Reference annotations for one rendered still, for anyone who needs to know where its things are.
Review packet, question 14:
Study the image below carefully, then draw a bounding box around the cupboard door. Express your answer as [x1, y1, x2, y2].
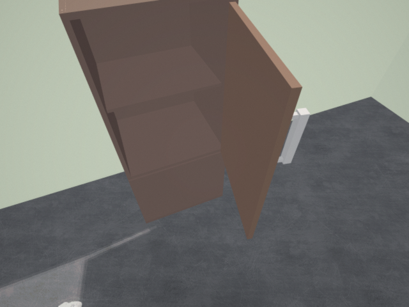
[220, 2, 302, 239]

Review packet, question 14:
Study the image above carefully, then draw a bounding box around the handle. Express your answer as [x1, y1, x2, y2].
[278, 108, 310, 164]

